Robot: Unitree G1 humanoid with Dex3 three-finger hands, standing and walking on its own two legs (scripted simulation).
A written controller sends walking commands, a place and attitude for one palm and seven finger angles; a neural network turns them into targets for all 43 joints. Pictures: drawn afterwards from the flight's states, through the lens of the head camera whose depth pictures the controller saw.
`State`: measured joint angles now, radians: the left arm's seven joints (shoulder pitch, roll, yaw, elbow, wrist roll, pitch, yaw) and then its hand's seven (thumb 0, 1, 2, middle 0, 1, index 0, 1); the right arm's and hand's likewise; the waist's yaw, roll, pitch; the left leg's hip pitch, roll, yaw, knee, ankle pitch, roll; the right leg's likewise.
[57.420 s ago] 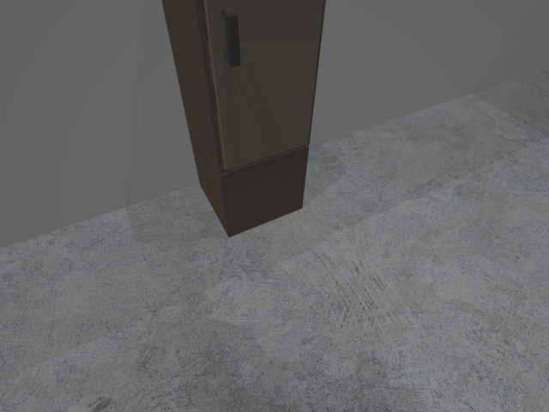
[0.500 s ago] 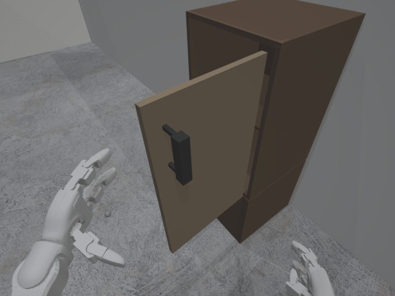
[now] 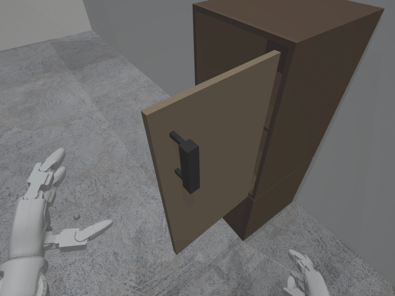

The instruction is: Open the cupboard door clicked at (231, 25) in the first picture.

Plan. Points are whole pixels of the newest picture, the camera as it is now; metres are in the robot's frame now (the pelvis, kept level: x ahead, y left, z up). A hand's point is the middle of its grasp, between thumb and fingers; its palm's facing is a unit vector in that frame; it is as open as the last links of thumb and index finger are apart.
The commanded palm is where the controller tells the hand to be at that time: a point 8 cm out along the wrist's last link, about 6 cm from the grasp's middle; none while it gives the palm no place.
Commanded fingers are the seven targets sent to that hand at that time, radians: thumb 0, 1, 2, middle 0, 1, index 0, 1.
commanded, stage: draw the hand back to the body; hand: left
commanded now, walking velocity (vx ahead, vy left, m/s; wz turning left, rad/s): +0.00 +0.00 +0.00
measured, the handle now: (183, 161) +0.34 +0.07 +0.12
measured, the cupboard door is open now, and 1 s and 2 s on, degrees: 94 94 94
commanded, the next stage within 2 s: step back with the hand held close in 0.72 s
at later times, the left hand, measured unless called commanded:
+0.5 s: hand (59, 202) +0.21 +0.25 +0.15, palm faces +0.46 -0.79 -0.39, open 7.8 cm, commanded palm +0.16 +0.29 +0.16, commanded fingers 0.00 0.90 0.90 -0.20 -0.30 -0.20 -0.30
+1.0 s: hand (51, 206) +0.19 +0.25 +0.17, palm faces +0.42 -0.78 -0.45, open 7.4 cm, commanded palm +0.13 +0.29 +0.17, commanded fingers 0.00 0.90 0.90 -0.20 -0.30 -0.20 -0.30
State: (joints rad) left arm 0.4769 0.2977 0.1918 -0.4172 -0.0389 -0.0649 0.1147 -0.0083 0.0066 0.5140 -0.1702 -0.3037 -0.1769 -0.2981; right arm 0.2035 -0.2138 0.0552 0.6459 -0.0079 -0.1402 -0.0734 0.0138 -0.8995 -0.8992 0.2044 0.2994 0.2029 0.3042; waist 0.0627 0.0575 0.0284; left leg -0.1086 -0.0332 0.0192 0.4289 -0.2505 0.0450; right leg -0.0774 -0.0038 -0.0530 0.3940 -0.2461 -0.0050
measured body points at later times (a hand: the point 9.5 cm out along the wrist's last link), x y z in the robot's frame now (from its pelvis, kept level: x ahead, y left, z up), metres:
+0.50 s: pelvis +0.02 -0.01 +0.00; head +0.00 -0.04 +0.45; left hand +0.18 +0.29 +0.17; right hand +0.21 -0.24 -0.09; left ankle -0.01 +0.09 -0.74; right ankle -0.02 -0.12 -0.74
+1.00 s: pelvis -0.01 -0.01 +0.00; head -0.01 -0.03 +0.45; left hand +0.16 +0.29 +0.19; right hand +0.18 -0.24 -0.09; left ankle -0.01 +0.09 -0.74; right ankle -0.02 -0.12 -0.74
